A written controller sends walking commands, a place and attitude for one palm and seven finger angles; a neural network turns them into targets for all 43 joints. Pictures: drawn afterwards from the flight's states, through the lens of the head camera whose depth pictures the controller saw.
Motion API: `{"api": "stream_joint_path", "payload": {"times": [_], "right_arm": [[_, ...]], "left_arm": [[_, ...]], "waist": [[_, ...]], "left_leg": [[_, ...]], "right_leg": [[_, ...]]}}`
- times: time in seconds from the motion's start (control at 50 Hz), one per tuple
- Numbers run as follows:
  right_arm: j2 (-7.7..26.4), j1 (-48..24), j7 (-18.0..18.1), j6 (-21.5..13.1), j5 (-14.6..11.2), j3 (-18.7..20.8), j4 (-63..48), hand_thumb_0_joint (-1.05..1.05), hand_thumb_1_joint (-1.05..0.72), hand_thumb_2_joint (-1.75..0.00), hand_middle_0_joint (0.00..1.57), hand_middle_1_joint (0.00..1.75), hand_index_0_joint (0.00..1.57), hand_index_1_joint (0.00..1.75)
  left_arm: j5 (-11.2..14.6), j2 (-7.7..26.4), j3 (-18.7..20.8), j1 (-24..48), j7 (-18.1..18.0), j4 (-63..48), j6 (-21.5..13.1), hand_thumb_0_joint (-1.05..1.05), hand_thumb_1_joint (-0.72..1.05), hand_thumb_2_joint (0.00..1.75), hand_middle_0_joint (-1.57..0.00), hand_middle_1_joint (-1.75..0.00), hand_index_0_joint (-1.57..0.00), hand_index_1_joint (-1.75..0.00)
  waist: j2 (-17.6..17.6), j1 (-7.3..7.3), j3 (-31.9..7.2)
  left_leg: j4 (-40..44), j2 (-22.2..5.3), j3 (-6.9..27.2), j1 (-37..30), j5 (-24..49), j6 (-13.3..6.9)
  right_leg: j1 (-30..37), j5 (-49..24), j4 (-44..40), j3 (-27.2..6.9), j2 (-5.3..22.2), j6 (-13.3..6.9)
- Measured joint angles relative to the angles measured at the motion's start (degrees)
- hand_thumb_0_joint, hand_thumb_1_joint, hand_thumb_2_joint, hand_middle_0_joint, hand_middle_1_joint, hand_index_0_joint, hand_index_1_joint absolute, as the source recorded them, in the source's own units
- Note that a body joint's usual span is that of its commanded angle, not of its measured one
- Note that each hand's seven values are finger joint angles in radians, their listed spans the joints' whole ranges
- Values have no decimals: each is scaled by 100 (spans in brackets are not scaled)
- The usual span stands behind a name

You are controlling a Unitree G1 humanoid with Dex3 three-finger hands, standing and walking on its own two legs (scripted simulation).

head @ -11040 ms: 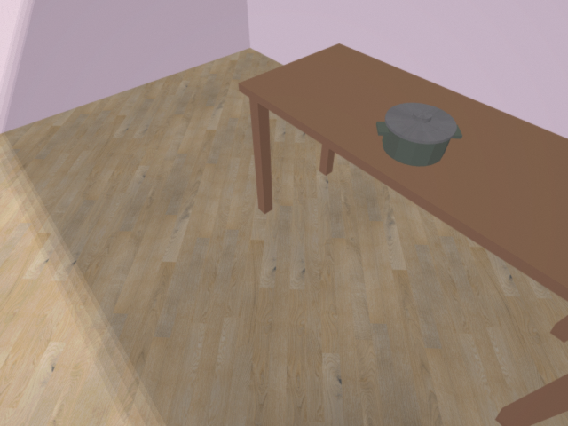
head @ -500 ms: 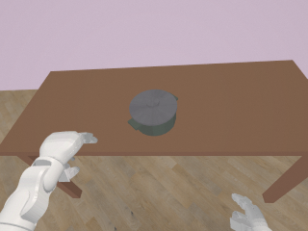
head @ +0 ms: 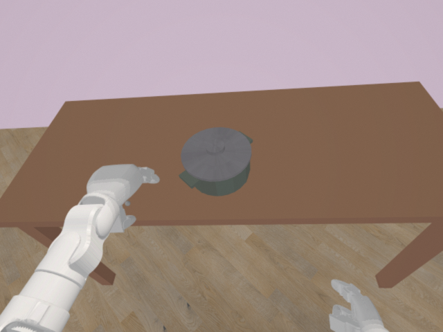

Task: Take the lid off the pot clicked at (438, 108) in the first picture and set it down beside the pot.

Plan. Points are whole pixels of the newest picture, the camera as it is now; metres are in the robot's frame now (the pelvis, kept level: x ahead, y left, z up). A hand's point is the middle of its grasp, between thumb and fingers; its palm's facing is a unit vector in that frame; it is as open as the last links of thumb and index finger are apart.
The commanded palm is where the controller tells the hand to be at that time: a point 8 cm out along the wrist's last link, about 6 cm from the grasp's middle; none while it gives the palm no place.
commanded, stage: move the open hand above the knob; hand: left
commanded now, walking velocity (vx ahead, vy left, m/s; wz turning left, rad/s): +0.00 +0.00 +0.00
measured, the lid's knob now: (215, 147) +0.54 +0.06 -0.01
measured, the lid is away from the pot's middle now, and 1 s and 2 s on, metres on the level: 0.00 0.00 0.00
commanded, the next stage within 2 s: lower the open fingers around the knob in 2.00 s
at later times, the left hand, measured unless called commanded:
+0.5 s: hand (167, 171) +0.41 +0.15 +0.05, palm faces -0.29 -0.06 -0.96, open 10.3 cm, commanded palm +0.40 +0.15 +0.12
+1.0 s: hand (189, 151) +0.46 +0.11 +0.06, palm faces -0.31 -0.06 -0.95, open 10.3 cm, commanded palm +0.46 +0.10 +0.12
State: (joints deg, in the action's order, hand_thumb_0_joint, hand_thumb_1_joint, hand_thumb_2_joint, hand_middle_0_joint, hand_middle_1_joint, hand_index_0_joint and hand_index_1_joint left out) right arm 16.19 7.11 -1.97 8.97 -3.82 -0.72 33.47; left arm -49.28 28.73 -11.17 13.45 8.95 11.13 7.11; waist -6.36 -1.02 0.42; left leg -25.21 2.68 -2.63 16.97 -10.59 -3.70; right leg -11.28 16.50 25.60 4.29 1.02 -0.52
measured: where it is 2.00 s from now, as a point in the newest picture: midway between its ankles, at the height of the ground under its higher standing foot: outside the picture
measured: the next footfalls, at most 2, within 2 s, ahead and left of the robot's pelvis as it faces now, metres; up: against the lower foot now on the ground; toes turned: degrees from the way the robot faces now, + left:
none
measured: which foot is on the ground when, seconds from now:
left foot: down 0.00-1.00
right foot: down 0.00-1.00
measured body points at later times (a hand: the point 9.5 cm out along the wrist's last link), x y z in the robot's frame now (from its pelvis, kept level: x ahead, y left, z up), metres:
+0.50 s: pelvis +0.02 -0.02 +0.00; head +0.05 -0.07 +0.44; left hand +0.42 +0.15 +0.11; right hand +0.17 -0.27 -0.13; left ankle +0.03 +0.08 -0.74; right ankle -0.04 -0.11 -0.74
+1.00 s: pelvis +0.02 -0.02 -0.01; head +0.06 -0.06 +0.44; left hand +0.47 +0.11 +0.11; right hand +0.14 -0.27 -0.15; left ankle +0.03 +0.08 -0.74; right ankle -0.04 -0.11 -0.74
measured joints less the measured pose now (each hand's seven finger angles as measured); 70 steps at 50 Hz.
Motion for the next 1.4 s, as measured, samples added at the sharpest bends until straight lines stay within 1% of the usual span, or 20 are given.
{"api": "stream_joint_path", "payload": {"times": [0.06,0.16,0.28,0.38,0.46,0.58,0.66,0.72,0.76,1.04,1.14,1.26,1.32,1.4], "right_arm": [[-7,24,-1,11,-6,-8,7,1,-90,-90,20,30,20,30],[2,60,-10,34,-31,-25,42,1,-90,-90,20,30,20,30],[41,113,23,106,-62,-7,83,1,-90,-90,20,30,20,30],[83,144,47,128,-82,16,124,1,-90,-90,20,30,20,30],[87,150,53,178,-96,32,134,1,-90,-90,20,30,20,30],[100,158,40,202,-109,50,154,1,-90,-90,20,30,20,30],[93,141,39,252,-124,73,166,1,-91,-90,20,30,20,30],[79,118,49,269,-118,79,195,1,-91,-90,20,30,20,30],[68,119,53,279,-124,85,217,1,-91,-90,20,30,20,30],[-38,278,51,294,-68,125,459,1,-90,-90,20,30,20,30],[-62,407,94,248,-42,135,596,1,-90,-90,20,30,20,30],[-64,606,162,99,-15,168,768,1,-90,-90,20,30,20,30],[-50,696,193,16,6,170,889,1,-90,-90,20,30,20,30],[-34,829,233,-94,20,162,972,1,-90,-90,20,30,20,30]], "left_arm": [[-35,-80,-105,215,-46,154,76,0,-25,130,-82,-8,-81,-9],[-47,-190,-157,511,-109,472,195,0,-25,130,-82,-8,-81,-9],[-40,-249,-301,906,-39,901,396,0,-25,130,-82,-8,-81,-9],[-12,-339,-299,1162,-48,1148,359,0,-25,130,-82,-8,-81,-9],[-1,-371,-331,1360,-18,1380,428,0,-25,130,-82,-8,-81,-9],[8,-435,-304,1610,-39,1621,431,0,-25,130,-82,-8,-81,-9],[2,-483,-428,1864,-4,1865,555,0,-25,130,-82,-8,-81,-9],[14,-535,-447,2034,22,1983,538,0,-25,130,-82,-8,-81,-9],[-5,-585,-516,2194,12,2147,547,0,-25,130,-82,-8,-81,-9],[-85,-1011,-650,3299,-161,3460,664,0,-25,130,-82,-8,-81,-9],[-101,-1156,-665,3703,-248,4012,753,0,-25,130,-82,-8,-81,-9],[-121,-1276,-721,4237,-357,4663,871,0,-25,130,-82,-8,-81,-9],[-114,-1357,-625,4499,-438,5010,905,0,-25,130,-82,-8,-81,-9],[-148,-1365,-506,4759,-502,5403,1012,0,-25,130,-82,-8,-81,-9]], "waist": [[16,28,-22],[28,84,-69],[46,151,-101],[43,193,-145],[62,231,-164],[77,265,-213],[92,278,-221],[105,289,-228],[115,294,-252],[147,423,-384],[165,513,-420],[200,661,-451],[215,735,-475],[239,863,-504]], "left_leg": [[-14,-10,-5,28,-18,20],[-64,-43,-27,79,-74,56],[-135,-77,-17,148,-142,101],[-193,-101,-16,207,-203,134],[-224,-130,-26,247,-242,161],[-285,-159,-25,322,-299,190],[-315,-164,-10,389,-311,195],[-334,-167,-8,433,-315,190],[-344,-164,-6,471,-317,192],[-406,-145,-74,713,-297,133],[-410,-140,-111,794,-272,102],[-412,-138,-155,939,-230,73],[-425,-148,-186,1016,-221,58],[-424,-172,-245,1116,-207,47]], "right_leg": [[-42,29,37,-8,-9,-18],[-114,88,109,-35,-37,-52],[-187,166,187,-31,-70,-98],[-252,230,250,-34,-92,-129],[-299,265,281,-49,-120,-156],[-370,312,323,-52,-148,-184],[-428,326,347,-39,-155,-194],[-469,328,357,-38,-158,-195],[-507,332,372,-35,-154,-193],[-779,296,457,-100,-124,-135],[-876,262,472,-136,-114,-108],[-1041,210,492,-177,-107,-81],[-1129,187,502,-209,-113,-66],[-1253,148,503,-269,-132,-55]]}}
